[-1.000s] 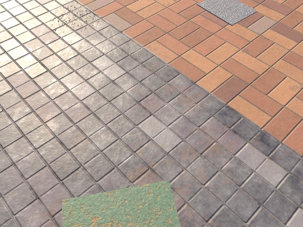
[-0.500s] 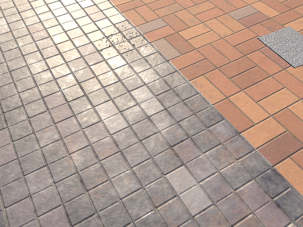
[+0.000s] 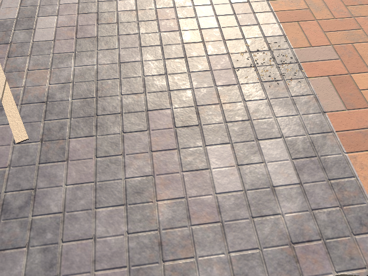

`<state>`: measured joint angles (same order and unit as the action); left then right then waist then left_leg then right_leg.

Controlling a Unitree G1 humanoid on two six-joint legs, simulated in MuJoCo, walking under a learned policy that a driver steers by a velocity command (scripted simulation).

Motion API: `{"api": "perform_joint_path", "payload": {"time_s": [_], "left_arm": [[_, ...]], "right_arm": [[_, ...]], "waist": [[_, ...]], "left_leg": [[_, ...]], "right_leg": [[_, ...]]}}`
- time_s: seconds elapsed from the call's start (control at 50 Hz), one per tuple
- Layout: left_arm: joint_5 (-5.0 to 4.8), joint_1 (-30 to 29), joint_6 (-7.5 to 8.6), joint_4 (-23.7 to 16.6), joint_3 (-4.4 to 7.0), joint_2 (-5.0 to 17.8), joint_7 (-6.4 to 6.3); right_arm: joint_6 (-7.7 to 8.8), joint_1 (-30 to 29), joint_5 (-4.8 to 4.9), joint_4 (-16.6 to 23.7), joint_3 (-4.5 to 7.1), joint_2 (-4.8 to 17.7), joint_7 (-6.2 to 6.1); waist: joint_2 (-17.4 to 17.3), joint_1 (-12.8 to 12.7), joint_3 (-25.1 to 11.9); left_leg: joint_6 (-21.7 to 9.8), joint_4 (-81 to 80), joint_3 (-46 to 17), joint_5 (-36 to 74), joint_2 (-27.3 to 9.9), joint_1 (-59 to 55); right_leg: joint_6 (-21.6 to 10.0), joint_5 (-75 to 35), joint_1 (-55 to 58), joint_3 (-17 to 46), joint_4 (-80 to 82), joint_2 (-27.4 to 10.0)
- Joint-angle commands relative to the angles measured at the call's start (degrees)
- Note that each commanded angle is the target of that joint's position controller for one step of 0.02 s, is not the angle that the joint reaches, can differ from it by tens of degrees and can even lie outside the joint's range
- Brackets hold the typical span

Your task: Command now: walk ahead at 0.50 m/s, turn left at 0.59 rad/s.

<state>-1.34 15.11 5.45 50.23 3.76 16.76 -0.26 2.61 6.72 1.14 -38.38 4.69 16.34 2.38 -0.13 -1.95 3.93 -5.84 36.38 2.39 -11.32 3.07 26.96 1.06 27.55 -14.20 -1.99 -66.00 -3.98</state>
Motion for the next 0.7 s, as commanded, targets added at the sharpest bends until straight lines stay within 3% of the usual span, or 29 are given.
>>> {"api": "perform_joint_path", "payload": {"time_s": [0.02, 0.04, 0.06, 0.12, 0.22, 0.28, 0.34, 0.38, 0.4, 0.42, 0.44, 0.46, 0.48, 0.5, 0.52, 0.54, 0.56, 0.58, 0.62, 0.7], "left_arm": [[0.39, -5.0, 3.73, -7.6, 0.89, 7.0, -0.03], [1.19, -3.6, 3.04, -7.3, 1.49, 7.9, -0.18], [1.44, -2.9, 2.16, -7.4, 1.69, 7.9, -0.03], [2.27, -4.2, 0.60, -8.6, 1.22, 5.3, -0.12], [1.90, -13.5, 0.83, -10.9, -0.20, 2.4, 0.74], [1.06, -18.1, 1.28, -12.6, -0.29, 3.0, 1.52], [1.05, -20.5, 1.87, -14.2, 0.00, 4.3, 2.33], [0.99, -18.9, 2.15, -14.3, 0.26, 4.9, 2.64], [1.01, -16.3, 2.26, -13.8, 0.64, 5.5, 2.59], [1.22, -10.7, 2.37, -12.3, 1.45, 6.8, 2.33], [1.85, -2.2, 2.47, -10.7, 2.29, 9.1, 2.05], [2.67, 6.6, 2.33, -9.6, 3.53, 13.7, 1.78], [1.35, 10.3, 1.71, -7.2, 3.24, 11.7, 2.27], [0.18, 7.9, 1.34, -7.7, 2.01, 7.9, 2.21], [0.57, 4.0, 0.76, -8.5, 1.41, 6.4, 1.91], [1.20, 0.7, 0.46, -8.8, 0.90, 5.5, 1.95], [1.72, -1.2, 0.63, -9.1, 0.43, 4.3, 1.96], [2.00, -2.0, 0.74, -9.2, 0.33, 4.3, 2.01], [1.54, -1.7, 1.18, -8.5, 0.53, 5.0, 2.00], [1.00, 0.4, 0.93, -7.0, 1.19, 7.3, 1.25]], "right_arm": [[1.32, 9.5, -0.09, 1.3, 2.37, 7.9, -0.44], [1.40, 6.5, -0.58, 2.2, 1.74, 6.4, -0.59], [1.43, 5.3, -0.90, 2.8, 1.61, 6.2, -0.73], [1.84, 6.7, -0.52, 2.1, 1.95, 7.7, -1.72], [1.64, 11.4, -0.28, -0.3, 1.53, 7.3, -2.84], [1.71, 14.5, -0.14, -2.1, 1.51, 8.0, -2.73], [1.23, 16.7, -0.10, -3.5, 1.49, 8.1, -2.88], [0.65, 16.8, -0.18, -4.0, 1.64, 8.6, -3.12], [0.38, 16.0, -0.18, -4.0, 1.69, 8.9, -3.19], [0.19, 14.8, -0.19, -3.7, 1.46, 8.5, -3.20], [0.23, 13.7, -0.63, -2.8, 0.69, 7.0, -3.14], [0.87, 18.4, -0.73, -1.8, -0.48, 3.5, -3.10], [1.61, 21.3, -0.04, -2.5, -1.11, 2.6, -2.95], [2.04, 16.7, 0.87, -2.0, -0.06, 7.4, -2.65], [2.23, 11.4, 1.06, -0.6, -0.10, 7.8, -2.45], [2.31, 8.4, 0.18, 0.1, -0.17, 7.0, -2.35], [2.09, 8.3, -0.57, 0.0, 0.16, 6.7, -2.41], [1.76, 9.7, -0.53, -0.5, 0.09, 5.7, -2.36], [1.18, 11.1, -0.55, -1.1, -0.28, 3.9, -2.45], [1.49, 4.4, -1.08, 0.8, -1.02, 2.4, -2.55]], "waist": [[-0.2, 4.3, -10.5], [-1.0, 2.0, -9.0], [-1.7, 0.9, -8.2], [-1.3, 0.3, -6.7], [-3.8, 4.7, -4.2], [-4.4, 6.9, -2.3], [-4.6, 7.4, -1.3], [-5.9, 6.3, -1.6], [-6.6, 4.7, -2.7], [-6.2, 1.5, -6.2], [-4.7, -2.4, -13.5], [5.6, -3.2, -23.0], [17.4, -3.2, -26.5], [10.4, -4.0, -18.0], [5.6, -3.2, -11.2], [2.4, -1.5, -5.9], [2.8, 0.3, -4.5], [4.1, 1.6, -4.2], [5.1, 2.5, -4.5], [3.6, 1.0, -3.4]], "left_leg": [[-12.6, -19.4, -29.7, 5.9, -16.6, -31.6], [-11.7, -20.5, -26.1, 10.7, -15.0, -25.1], [-11.6, -21.9, -24.9, 12.6, -14.1, -21.0], [-12.0, -23.9, -19.9, 18.2, -12.4, -15.4], [-7.4, -24.0, -13.3, 14.0, -8.7, -14.1], [-7.1, -23.5, -15.4, 9.4, -10.8, -16.7], [-6.8, -19.8, -18.6, 12.4, -14.0, -24.5], [-5.9, -17.6, -19.8, 17.7, -15.3, -27.8], [-5.2, -15.1, -19.4, 24.4, -14.9, -28.3], [-4.0, -9.1, -17.4, 33.5, -12.5, -27.8], [-2.2, 2.1, -14.8, 33.2, -9.7, -22.3], [1.9, 22.5, -10.4, 15.4, -2.4, -3.4], [4.0, 35.8, -10.5, -21.0, 2.6, 10.4], [3.7, 40.4, -13.1, -20.0, -1.0, 17.1], [3.5, 39.7, -10.5, -15.0, -4.0, 18.1], [3.5, 35.5, -8.6, -11.0, -6.2, 16.9], [3.7, 31.6, -8.5, -8.2, -8.2, 14.2], [4.0, 29.6, -8.1, -6.8, -9.0, 11.2], [4.9, 26.1, -6.7, -5.3, -9.6, 9.3], [6.5, 13.0, -5.4, 5.8, -10.2, 11.2]], "right_leg": [[-1.7, -5.8, -30.2, 6.7, -5.8, -2.2], [-1.4, -7.8, -25.6, 7.1, -2.3, -3.6], [-0.8, -8.9, -22.7, 7.1, -0.3, -3.8], [1.5, -13.8, -21.5, 5.4, 7.1, -3.0], [1.8, -33.6, -18.6, 3.7, 27.5, -0.5], [0.7, -36.1, -18.2, 3.7, 32.9, 0.7], [-1.4, -30.2, -21.7, 3.9, 36.4, 1.3], [-3.0, -25.1, -20.0, 3.2, 37.8, 2.1], [-4.1, -23.1, -16.1, 2.1, 38.7, 3.2], [-5.6, -24.7, -7.7, 0.5, 40.8, 4.7], [-8.8, -28.5, 6.7, 4.3, 38.3, 0.3], [-16.3, -26.8, 29.3, 22.9, 37.3, -12.1], [-21.0, -15.6, 37.3, 42.5, 45.6, -19.1], [-18.4, -5.6, 32.0, 40.4, 48.0, -17.7], [-16.2, -5.5, 23.9, 32.7, 49.3, -15.6], [-15.3, -10.0, 15.4, 27.3, 51.5, -13.0], [-14.6, -14.4, 10.6, 24.0, 53.0, -11.1], [-14.4, -17.6, 7.4, 21.5, 54.4, -9.7], [-15.2, -23.3, 4.7, 17.2, 56.3, -8.6], [-14.6, -30.5, 5.3, 10.7, 58.2, -7.3]]}}
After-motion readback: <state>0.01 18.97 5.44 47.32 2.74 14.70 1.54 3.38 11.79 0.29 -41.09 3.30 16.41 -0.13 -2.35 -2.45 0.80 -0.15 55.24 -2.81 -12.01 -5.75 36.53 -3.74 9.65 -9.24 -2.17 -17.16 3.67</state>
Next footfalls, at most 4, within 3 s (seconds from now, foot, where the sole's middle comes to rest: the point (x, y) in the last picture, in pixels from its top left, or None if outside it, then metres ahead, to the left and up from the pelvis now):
0.44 right None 0.43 -0.11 -0.76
0.96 left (150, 209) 0.67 0.18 -0.76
1.50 right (201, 141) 0.99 -0.02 -0.76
1.98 left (162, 94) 1.27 0.18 -0.76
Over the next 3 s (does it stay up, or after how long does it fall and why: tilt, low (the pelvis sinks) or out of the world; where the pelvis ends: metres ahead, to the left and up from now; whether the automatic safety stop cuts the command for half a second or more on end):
stays up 1.38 0.02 0.02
